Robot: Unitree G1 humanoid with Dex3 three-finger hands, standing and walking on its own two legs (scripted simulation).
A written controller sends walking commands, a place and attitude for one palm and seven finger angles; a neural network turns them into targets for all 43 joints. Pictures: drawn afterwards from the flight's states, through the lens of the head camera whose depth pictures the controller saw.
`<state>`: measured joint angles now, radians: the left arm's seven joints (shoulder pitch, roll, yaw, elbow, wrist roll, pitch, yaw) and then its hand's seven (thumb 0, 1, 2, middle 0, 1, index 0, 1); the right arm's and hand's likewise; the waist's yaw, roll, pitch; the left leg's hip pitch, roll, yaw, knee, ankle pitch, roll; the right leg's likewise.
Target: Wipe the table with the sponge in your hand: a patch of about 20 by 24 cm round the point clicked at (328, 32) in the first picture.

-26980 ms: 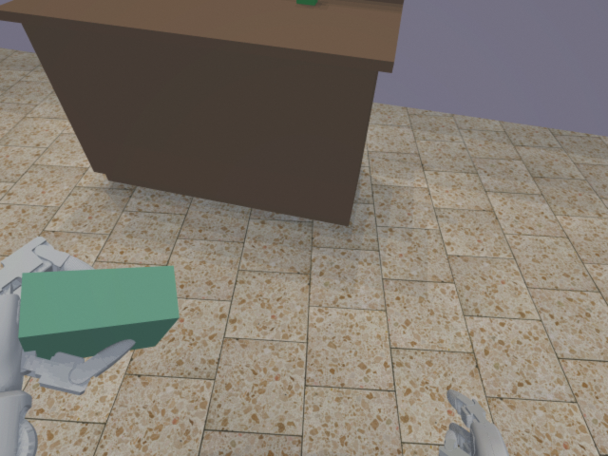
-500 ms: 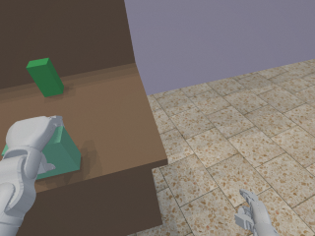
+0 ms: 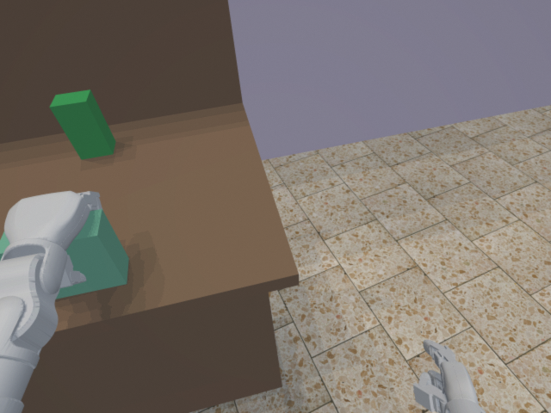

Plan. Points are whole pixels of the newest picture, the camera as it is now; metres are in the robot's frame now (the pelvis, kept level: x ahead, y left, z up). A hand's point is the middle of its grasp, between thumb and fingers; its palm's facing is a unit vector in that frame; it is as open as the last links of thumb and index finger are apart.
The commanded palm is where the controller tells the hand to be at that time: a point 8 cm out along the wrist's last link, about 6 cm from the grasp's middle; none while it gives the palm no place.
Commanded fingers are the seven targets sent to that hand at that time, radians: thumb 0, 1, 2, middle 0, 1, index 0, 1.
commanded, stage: wipe forward along the first lane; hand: left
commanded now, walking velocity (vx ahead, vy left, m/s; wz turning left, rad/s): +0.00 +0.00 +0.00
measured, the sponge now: (76, 264) +0.26 +0.35 +0.08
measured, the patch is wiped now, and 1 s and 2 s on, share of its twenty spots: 0.00 0.25 0.35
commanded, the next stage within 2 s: slide across to the middle lane in 1.32 s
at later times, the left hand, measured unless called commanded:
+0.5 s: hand (75, 217) +0.32 +0.37 +0.12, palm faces -0.06 +0.03 -1.00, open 9.6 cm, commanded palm +0.30 +0.37 +0.17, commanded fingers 0.00 0.10 1.30 -1.20 -1.60 -1.20 -1.60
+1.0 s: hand (84, 197) +0.36 +0.38 +0.11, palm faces -0.13 +0.04 -0.99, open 9.7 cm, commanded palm +0.36 +0.38 +0.15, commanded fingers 0.00 0.10 1.30 -1.20 -1.60 -1.20 -1.60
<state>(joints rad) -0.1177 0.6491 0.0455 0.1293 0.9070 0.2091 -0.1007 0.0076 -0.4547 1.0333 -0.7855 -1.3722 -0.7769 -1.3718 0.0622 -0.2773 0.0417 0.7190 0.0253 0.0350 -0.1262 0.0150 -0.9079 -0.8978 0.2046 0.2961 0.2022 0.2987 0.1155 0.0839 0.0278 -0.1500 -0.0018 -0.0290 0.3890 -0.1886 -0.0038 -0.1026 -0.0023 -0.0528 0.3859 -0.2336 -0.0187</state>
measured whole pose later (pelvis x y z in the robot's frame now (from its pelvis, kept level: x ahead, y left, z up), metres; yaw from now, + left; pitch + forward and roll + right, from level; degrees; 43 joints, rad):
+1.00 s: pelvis +0.01 +0.01 +0.00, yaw +0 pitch +4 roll +0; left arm -0.56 0.71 0.08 0.76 1.01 0.01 -0.06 0.03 -0.51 1.10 -0.80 -1.34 -0.78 -1.39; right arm 0.20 -0.30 0.00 0.76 0.04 0.08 -0.10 0.01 -0.91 -0.90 0.21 0.30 0.20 0.30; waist 0.05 0.06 -0.03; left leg -0.32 -0.01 -0.02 0.46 -0.21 0.01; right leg -0.27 -0.01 -0.04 0.44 -0.25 -0.01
